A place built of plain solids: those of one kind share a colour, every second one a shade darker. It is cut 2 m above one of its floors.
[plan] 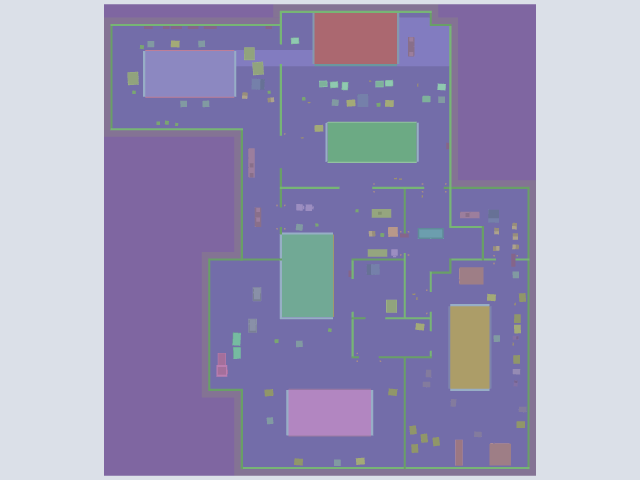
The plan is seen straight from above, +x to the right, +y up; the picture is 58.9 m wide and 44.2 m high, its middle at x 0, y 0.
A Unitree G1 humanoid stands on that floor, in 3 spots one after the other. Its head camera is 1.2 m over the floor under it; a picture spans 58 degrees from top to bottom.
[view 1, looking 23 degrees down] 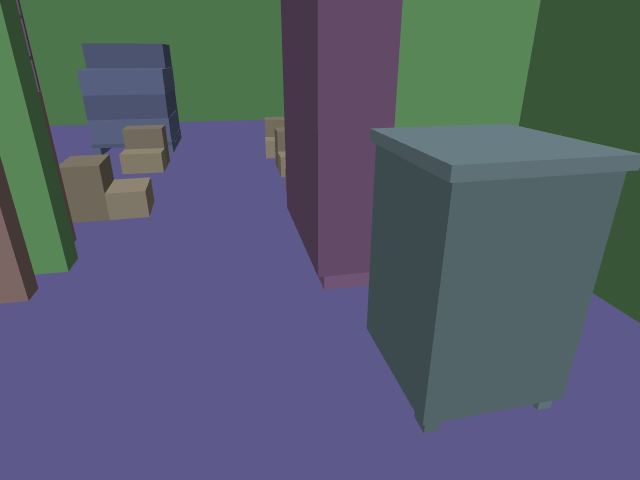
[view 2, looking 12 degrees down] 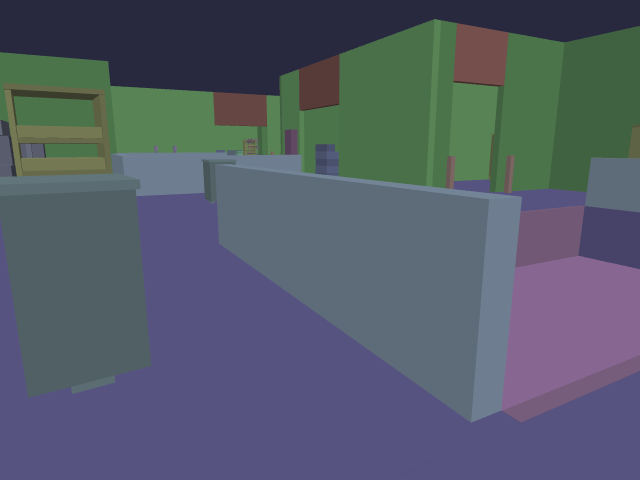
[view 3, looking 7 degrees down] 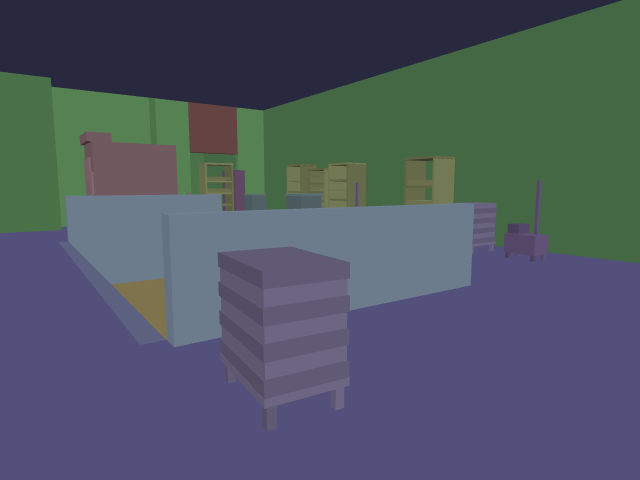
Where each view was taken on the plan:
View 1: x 17.20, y -4.50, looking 78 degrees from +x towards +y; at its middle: cabinet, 2.25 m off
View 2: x -4.50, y -19.20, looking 62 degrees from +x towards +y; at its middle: wall_low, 3.05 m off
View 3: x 11.10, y -17.10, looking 55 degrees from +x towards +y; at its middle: wall_low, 3.94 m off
